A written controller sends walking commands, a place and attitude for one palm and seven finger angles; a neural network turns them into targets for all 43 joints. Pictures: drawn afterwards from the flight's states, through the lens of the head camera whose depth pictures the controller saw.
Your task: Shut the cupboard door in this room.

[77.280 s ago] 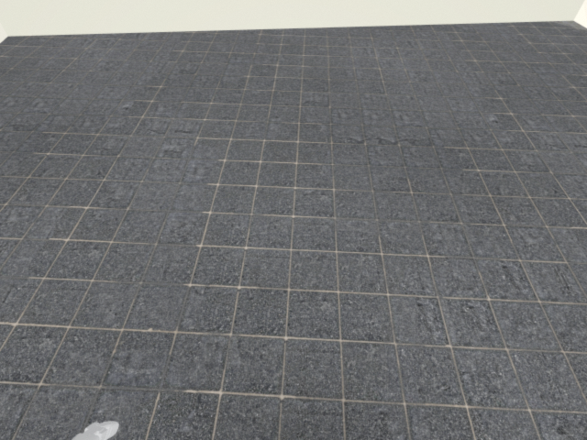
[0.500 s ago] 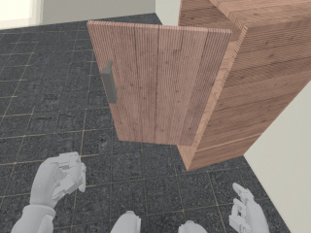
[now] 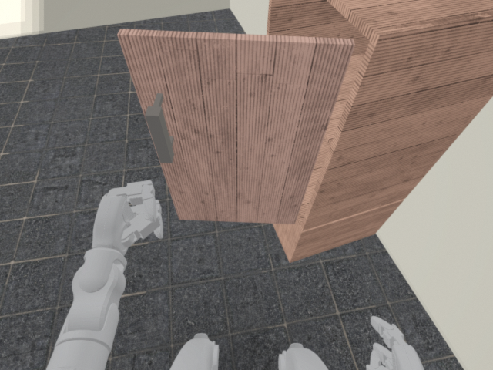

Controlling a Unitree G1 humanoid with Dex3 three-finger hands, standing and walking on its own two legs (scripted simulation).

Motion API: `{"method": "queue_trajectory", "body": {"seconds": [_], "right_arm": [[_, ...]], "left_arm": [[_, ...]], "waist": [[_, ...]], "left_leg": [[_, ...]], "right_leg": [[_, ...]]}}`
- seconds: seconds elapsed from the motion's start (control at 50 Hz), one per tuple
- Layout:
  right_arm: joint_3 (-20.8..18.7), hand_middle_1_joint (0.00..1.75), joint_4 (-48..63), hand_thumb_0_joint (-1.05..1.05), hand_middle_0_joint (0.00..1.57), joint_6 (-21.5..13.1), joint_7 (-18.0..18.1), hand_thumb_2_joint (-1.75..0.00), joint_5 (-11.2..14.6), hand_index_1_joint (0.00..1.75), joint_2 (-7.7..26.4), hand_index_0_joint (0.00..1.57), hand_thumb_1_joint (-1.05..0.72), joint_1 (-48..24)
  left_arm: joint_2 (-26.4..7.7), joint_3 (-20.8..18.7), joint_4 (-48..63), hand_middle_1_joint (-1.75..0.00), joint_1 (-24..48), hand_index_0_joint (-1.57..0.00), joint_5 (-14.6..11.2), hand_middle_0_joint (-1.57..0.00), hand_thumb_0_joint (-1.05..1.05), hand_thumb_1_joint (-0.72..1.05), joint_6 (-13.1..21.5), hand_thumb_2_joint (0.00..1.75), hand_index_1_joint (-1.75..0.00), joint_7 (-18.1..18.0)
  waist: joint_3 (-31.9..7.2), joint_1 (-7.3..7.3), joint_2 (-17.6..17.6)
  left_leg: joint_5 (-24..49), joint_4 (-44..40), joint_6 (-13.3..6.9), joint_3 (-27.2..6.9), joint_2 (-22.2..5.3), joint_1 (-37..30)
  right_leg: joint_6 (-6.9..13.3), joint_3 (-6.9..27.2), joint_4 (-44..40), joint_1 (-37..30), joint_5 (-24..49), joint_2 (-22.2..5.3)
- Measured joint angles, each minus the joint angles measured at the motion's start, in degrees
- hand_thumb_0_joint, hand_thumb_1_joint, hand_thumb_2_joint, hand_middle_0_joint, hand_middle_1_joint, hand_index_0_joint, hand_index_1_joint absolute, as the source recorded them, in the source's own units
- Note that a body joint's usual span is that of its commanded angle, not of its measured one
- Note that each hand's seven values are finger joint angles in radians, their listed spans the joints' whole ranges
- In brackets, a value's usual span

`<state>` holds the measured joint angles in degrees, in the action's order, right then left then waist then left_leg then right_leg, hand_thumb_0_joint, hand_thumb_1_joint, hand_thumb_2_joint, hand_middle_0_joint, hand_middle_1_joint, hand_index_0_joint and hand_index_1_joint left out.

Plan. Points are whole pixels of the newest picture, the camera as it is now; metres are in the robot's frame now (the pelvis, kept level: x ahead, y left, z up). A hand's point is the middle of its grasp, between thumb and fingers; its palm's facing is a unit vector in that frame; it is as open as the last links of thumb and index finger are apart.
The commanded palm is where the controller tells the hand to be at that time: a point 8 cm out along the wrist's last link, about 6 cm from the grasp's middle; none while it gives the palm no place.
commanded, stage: bring the fist close to the handle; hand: left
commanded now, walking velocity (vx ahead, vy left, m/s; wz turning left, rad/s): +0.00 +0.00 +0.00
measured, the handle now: (163, 129) +0.54 +0.18 +0.05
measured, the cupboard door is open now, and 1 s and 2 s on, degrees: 69 69 53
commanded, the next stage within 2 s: push the door shut along its arc in 0.78 s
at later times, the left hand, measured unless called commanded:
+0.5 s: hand (181, 165) +0.44 +0.13 +0.06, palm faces -0.01 -1.00 -0.03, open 3.1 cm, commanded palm +0.41 +0.18 +0.05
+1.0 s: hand (179, 169) +0.44 +0.13 +0.05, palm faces -0.03 -1.00 -0.03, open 3.1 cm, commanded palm +0.42 +0.18 +0.05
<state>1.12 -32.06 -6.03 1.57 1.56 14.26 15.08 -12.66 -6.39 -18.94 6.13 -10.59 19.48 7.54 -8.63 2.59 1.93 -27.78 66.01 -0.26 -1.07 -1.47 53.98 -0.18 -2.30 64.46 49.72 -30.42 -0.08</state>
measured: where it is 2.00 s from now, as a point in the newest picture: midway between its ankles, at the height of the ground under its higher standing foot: outside the picture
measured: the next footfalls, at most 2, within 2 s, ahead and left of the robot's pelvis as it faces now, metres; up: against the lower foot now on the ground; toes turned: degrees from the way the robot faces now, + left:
none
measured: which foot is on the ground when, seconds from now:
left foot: down 0.00-1.00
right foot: down 0.00-1.00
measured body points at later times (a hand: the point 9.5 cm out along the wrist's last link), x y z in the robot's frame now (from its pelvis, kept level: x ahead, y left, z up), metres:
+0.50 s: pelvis +0.00 -0.01 +0.00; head +0.09 -0.01 +0.44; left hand +0.44 +0.18 +0.06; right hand +0.07 -0.27 -0.12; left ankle +0.04 +0.11 -0.65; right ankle +0.01 -0.13 -0.65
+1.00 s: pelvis +0.00 -0.01 +0.00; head +0.09 +0.00 +0.44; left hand +0.43 +0.18 +0.06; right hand +0.08 -0.27 -0.12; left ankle +0.04 +0.11 -0.65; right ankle +0.01 -0.13 -0.65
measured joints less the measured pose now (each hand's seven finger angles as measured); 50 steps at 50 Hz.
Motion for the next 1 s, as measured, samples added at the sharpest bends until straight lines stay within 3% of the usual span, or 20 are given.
{"method": "queue_trajectory", "body": {"seconds": [0.26,0.46,0.76,1.0], "right_arm": [[-0.5,0.3,-2.1,0.01,0.2,2.4,-1.0,-0.9,-0.4,0.3,-0.3,0.2,-0.91,0.3],[-1.0,0.3,-3.6,0.01,0.2,4.6,-1.8,-0.9,-1.1,0.3,-0.3,0.2,-0.91,2.0],[-1.5,0.3,-4.1,0.01,0.2,6.9,-1.7,-0.9,-1.1,0.3,-0.1,0.2,-0.91,4.3],[-1.3,0.3,-3.2,0.01,0.2,6.5,-1.6,-0.9,-0.8,0.3,0.0,0.2,-0.91,2.0]], "left_arm": [[0.3,-1.6,-15.5,-1.5,15.2,-1.3,2.4,-1.3,0.02,0.9,1.9,0.9,-1.5,-3.0],[-1.7,-5.9,-28.4,-1.5,26.5,-1.3,3.6,-1.3,0.02,0.9,4.4,0.9,-1.5,-2.7],[-2.0,-8.4,-30.2,-1.5,25.6,-1.3,3.6,-1.3,0.02,0.9,7.2,0.9,-1.5,-1.4],[-2.1,-6.8,-33.1,-1.5,27.7,-1.3,3.5,-1.3,0.02,0.9,7.6,0.9,-1.5,0.0]], "waist": [[0.2,1.24,-0.2],[0.3,2.92,-0.2],[0.9,3.14,-0.4],[0.7,2.73,-0.3]], "left_leg": [[0.5,-0.8,0.1,0.7,-0.2,1.0],[0.6,-0.2,0.5,0.8,-0.6,3.4],[0.9,-1.4,0.6,1.3,-0.9,2.8],[1.1,-1.1,0.4,0.8,-0.6,2.7]], "right_leg": [[0.1,0.7,-0.1,1.7,0.4,0.1],[0.4,0.9,0.8,4.4,0.5,0.5],[0.6,1.3,-0.1,4.1,0.9,0.9],[0.5,0.8,-0.2,3.6,1.1,0.6]]}}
